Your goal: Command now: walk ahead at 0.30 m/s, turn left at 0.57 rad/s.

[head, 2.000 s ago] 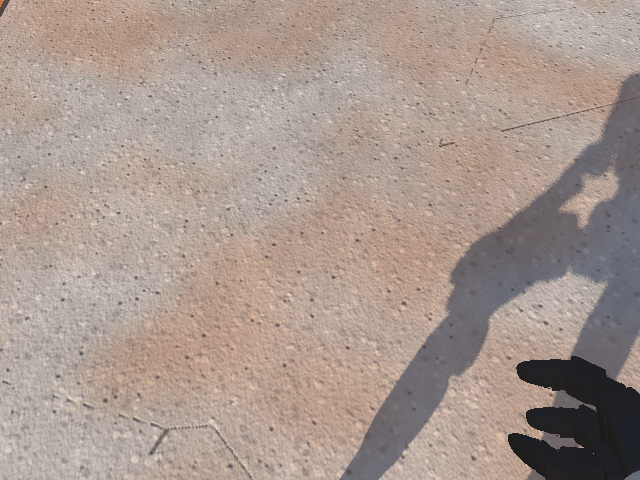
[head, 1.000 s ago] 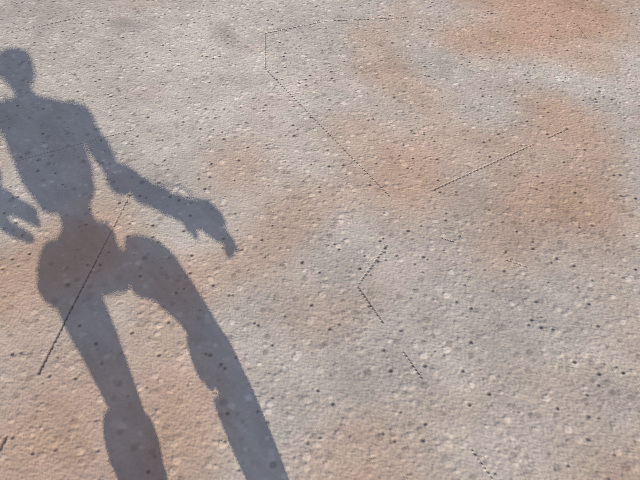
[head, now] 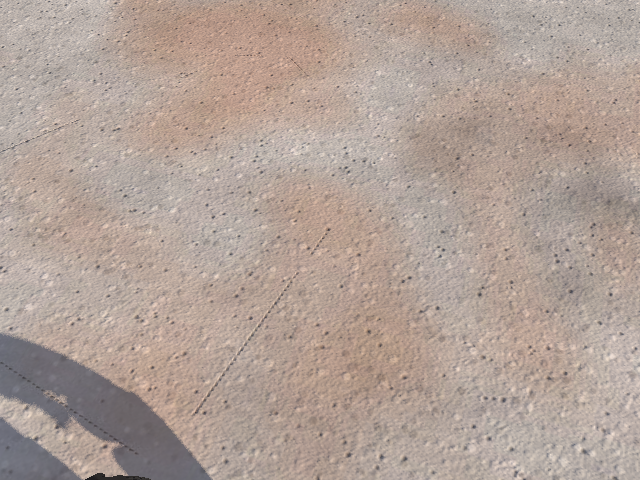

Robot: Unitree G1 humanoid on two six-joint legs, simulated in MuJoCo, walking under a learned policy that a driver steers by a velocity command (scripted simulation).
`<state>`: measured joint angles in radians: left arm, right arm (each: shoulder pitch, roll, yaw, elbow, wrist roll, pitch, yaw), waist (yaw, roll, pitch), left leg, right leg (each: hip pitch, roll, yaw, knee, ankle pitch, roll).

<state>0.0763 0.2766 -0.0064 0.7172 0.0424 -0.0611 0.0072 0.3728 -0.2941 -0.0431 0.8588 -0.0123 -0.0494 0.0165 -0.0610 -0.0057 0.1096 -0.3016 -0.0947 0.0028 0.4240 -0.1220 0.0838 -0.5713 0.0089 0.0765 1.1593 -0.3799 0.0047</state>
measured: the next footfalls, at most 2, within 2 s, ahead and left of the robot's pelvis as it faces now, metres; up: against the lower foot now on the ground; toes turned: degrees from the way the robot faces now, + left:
right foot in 0.18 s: +0.29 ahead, -0.13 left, +0.00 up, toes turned +15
left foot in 0.60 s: +0.11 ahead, +0.05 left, +0.00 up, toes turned +36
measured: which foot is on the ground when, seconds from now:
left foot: down 0.00-0.18, up 0.20-0.58, down 0.60-1.00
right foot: up 0.00-0.16, down 0.18-0.58, up 0.60-1.00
